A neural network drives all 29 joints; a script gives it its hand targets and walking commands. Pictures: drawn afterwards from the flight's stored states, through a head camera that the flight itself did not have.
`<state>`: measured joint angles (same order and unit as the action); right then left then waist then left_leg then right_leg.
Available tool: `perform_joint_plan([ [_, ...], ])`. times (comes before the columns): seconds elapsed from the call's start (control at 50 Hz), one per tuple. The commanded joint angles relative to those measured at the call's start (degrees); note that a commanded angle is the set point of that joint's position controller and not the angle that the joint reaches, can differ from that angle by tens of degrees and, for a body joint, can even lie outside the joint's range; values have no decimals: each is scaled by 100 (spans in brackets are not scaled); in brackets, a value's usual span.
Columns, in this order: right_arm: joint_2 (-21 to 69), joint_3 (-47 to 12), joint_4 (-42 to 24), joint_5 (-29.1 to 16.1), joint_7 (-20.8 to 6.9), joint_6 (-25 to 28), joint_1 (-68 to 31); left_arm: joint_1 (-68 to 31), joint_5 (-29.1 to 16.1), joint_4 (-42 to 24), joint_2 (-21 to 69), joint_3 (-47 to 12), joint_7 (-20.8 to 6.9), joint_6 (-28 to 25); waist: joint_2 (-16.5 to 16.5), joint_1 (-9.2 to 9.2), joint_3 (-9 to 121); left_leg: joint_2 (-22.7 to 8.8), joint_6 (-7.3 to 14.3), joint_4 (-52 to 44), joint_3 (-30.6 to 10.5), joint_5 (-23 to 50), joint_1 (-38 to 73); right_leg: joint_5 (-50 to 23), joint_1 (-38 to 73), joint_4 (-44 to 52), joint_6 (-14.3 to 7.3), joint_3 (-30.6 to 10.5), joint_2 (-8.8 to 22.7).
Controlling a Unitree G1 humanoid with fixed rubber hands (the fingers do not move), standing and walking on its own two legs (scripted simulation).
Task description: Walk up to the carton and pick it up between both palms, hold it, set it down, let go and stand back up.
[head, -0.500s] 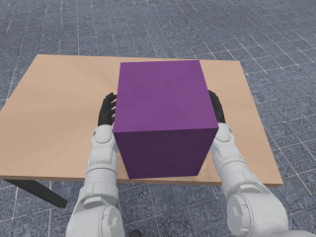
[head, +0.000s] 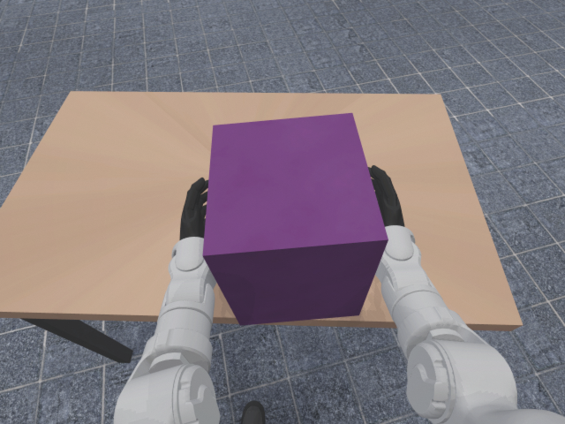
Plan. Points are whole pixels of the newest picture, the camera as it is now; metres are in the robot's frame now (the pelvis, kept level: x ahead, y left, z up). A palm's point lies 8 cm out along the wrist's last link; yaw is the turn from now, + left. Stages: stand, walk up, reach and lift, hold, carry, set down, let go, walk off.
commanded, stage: set down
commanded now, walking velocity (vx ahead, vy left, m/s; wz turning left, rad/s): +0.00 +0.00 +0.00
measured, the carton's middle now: (291, 227) +0.38 +0.07 +0.01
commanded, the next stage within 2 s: none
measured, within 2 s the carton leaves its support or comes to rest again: rests again in 0.86 s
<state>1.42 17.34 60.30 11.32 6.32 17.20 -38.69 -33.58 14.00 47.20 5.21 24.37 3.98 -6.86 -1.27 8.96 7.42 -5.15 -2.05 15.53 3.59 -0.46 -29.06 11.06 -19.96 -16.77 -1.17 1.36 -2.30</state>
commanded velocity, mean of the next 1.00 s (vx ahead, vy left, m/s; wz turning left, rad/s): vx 0.00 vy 0.00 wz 0.00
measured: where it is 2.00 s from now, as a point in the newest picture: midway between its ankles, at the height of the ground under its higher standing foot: outside the picture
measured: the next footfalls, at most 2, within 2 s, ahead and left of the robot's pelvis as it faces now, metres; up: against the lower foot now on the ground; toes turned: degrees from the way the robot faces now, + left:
none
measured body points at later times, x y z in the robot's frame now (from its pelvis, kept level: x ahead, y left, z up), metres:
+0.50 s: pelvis +0.00 +0.00 +0.00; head +0.07 +0.01 +0.44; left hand +0.37 +0.21 +0.02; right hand +0.42 -0.08 +0.02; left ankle +0.06 +0.14 -0.74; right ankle -0.05 -0.10 -0.74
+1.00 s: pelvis +0.00 +0.02 -0.01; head +0.10 +0.02 +0.43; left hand +0.39 +0.23 +0.01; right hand +0.46 -0.06 +0.01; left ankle +0.06 +0.14 -0.74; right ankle -0.05 -0.10 -0.74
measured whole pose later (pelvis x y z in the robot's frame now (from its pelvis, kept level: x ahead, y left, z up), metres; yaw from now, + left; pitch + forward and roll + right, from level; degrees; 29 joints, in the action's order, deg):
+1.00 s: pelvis +0.00 +0.02 -0.01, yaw -1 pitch +21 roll -3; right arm -5.5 4.4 65.8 -3.6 4.1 14.2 -46.5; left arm -35.2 7.9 45.8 5.1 21.3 9.0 -9.0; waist 0.7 8.5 10.3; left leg -5.5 -0.8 24.9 3.4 -4.5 -41.0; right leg 12.9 -29.9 -22.0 0.0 1.3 -2.2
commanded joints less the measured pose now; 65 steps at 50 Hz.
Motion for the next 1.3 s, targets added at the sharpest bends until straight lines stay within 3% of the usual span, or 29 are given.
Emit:
perform_joint_plan([
  [0.0, 3347, -1770, -422, 487, -914, 384, -3632, -3693, 171, -494, 3091, -1994, -568, -540, 10, 121, 3458, 327, 33, 589, 498, 1931, 2951, -1783, 501, 73, 311, 251, -6],
  [0.02, 3292, -1664, -226, 545, -917, 355, -3566, -3676, 224, -334, 3040, -1907, -582, -548, -65, 39, 3279, 309, 61, 568, 478, 1785, 2894, -1651, 441, 109, 309, 261, 42],
  [0.14, 3223, -1561, -229, 553, -985, 418, -3566, -3588, 186, -317, 3066, -1852, -523, -635, -96, 129, 3289, 309, 23, 605, 503, 1890, 2911, -1313, 365, 158, 257, 246, -31],
  [0.18, 3214, -1520, -228, 561, -994, 460, -3635, -3605, 210, -278, 3030, -1796, -509, -661, -25, 165, 3354, 336, 2, 658, 522, 2019, 2932, -1448, 389, 130, 255, 244, -40],
  [0.28, 3135, -1400, -50, 671, -972, 505, -3543, -3382, 309, -63, 2890, -1579, -566, -738, -291, 98, 3020, 387, 85, 543, 534, 1803, 2571, -1616, 634, 111, 307, 233, 15],
  [0.38, 3027, -1376, -19, 678, -957, 575, -3476, -3246, 416, 56, 2639, -1349, -585, -829, -294, 199, 3012, 438, 103, 524, 616, 1758, 2389, -1800, 803, 41, 326, 175, 21],
  [0.42, 2966, -1314, -82, 752, -957, 616, -3631, -3299, 333, 149, 2685, -1438, -603, -879, -291, 63, 2982, 436, 98, 513, 604, 1511, 2246, -1677, 711, 24, 337, 185, 36],
  [0.48, 2601, -1246, 81, 719, -931, 618, -3437, -3156, 417, 188, 2264, -1103, -540, -948, -377, 202, 2896, 456, 144, 483, 663, 1495, 2169, -1699, 786, 1, 338, 155, 70],
  [0.62, 1899, -741, 198, 627, -787, 476, -3382, -2877, 543, 99, 1748, -680, -301, -1012, -131, 202, 2466, 447, 123, 644, 685, 1483, 2281, -642, 150, 149, 221, 160, 33],
  [0.64, 1182, -727, 77, 487, -740, 485, -3317, -2828, 406, 7, 1111, -589, -194, -1033, -89, 262, 2733, 469, 142, 690, 753, 1505, 2263, -736, 193, 96, 195, 171, 38],
  [0.68, 856, -645, 110, 261, -606, 352, -3397, -2859, 411, -76, 885, -319, 16, -1021, -129, 289, 2602, 464, 196, 794, 737, 1359, 2067, -508, -44, 67, 223, 122, 55],
  [0.72, 371, -773, -38, -206, -478, 250, -3728, -3023, 130, -181, 389, -201, 216, -989, -115, 408, 2991, 477, 230, 908, 720, 1434, 1847, -651, 22, -102, 205, 25, 49],
  [0.78, 373, -927, 25, -370, -415, 90, -3777, -2946, 29, -100, 375, -211, 311, -923, -204, 282, 3247, 463, 233, 1088, 596, 1424, 1767, -586, -64, -223, 224, 9, 15],
  [0.8, -199, -942, -294, -630, -409, 134, -3859, -3010, -124, -652, -19, -280, 406, -914, 94, 307, 3964, 478, 143, 1222, 569, 1934, 2076, -1051, 18, -355, 181, 37, -32],
  [0.82, -230, -1118, -261, -880, -365, 116, -3958, -2909, -233, -513, 67, -321, 444, -815, -59, 285, 4045, 456, 119, 1414, 481, 2336, 2117, -1388, 41, -384, 181, -1, -88],
  [0.9, -685, -1419, -538, -1482, -294, 44, -3828, -2510, -564, -1243, 4, -615, 449, -650, 65, 77, 4599, 388, -24, 1795, 223, 3318, 2737, -2043, -173, -477, 189, 35, -211],
  [0.92, -1111, -1395, -633, -1529, -250, 65, -3782, -2506, -632, -1358, -194, -778, 452, -569, 103, -99, 4686, 356, -91, 1809, 154, 3555, 2951, -2171, -273, -477, 212, 134, -270],
  [0.94, -1225, -1507, -698, -1694, -220, 66, -3777, -2369, -642, -1571, -243, -783, 465, -481, 120, -13, 4830, 317, -155, 1901, 97, 3979, 3183, -2399, -305, -493, 210, 139, -322],
  [1.0, -1606, -1568, -1115, -1930, -122, 69, -3697, -2110, -843, -1967, -434, -990, 448, -220, 14, -130, 4968, 339, -209, 1886, 39, 4110, 3313, -2717, -318, -459, 251, 180, -377],
  [1.04, -1894, -1588, -1103, -2005, -87, 3, -3706, -1987, -834, -2123, -532, -1095, 452, -14, 6, -188, 4756, 316, -218, 1797, -54, 4000, 3315, -2832, -251, -429, 271, 226, -393],
  [1.08, -1552, -1650, -974, -2090, -112, -140, -3512, -1784, -868, -1964, -358, -1077, 393, 88, -224, -127, 4311, 331, -116, 1720, -9, 3485, 3042, -2509, -339, -370, 302, 162, -382],
  [1.1, -1948, -1552, -1269, -2170, -139, -144, -3479, -1762, -906, -2485, -563, -1053, 415, 164, -95, -120, 4694, 322, -147, 1685, 21, 3553, 3203, -2504, -281, -340, 282, 187, -427],
  [1.12, -1719, -1556, -1016, -2171, -146, -219, -3417, -1761, -923, -2372, -343, -1175, 400, 224, -139, -210, 4388, 298, -146, 1647, -13, 3336, 3114, -2131, -452, -285, 269, 179, -431],
  [1.14, -1443, -1616, -748, -2069, -180, -274, -3352, -1722, -833, -1963, -278, -1123, 356, 220, -199, -106, 3930, 301, -78, 1630, 4, 2956, 2854, -1638, -609, -220, 255, 130, -380],
  [1.18, -1722, -1558, -923, -2152, -236, -308, -3445, -1867, -903, -2180, -552, -1065, 377, 209, -179, -51, 4033, 315, -28, 1567, 84, 2702, 2710, -1420, -568, -261, 247, 123, -363],
  [1.22, -1433, -1579, -437, -2113, -308, -377, -3268, -1757, -865, -1806, -329, -1155, 334, 161, -127, -88, 3544, 297, 16, 1563, 120, 2337, 2508, -934, -827, -248, 229, 116, -313],
  [1.24, -1537, -1477, -918, -2121, -380, -371, -3477, -1943, -918, -2272, -507, -1105, 356, 141, 26, 44, 3911, 340, 29, 1526, 134, 2252, 2467, -764, -714, -263, 197, 77, -288],
  [1.26, -1560, -1508, -550, -2140, -413, -422, -3202, -1734, -951, -1888, -515, -1114, 369, 139, -22, 25, 3695, 323, 62, 1548, 170, 2093, 2281, -607, -865, -303, 194, 50, -276],
  [1.28, -1609, -1400, -1099, -2171, -427, -396, -3506, -2088, -1035, -2413, -652, -1117, 385, 77, 75, 50, 4116, 351, 45, 1577, 205, 2036, 2294, -672, -756, -331, 184, 22, -264],
])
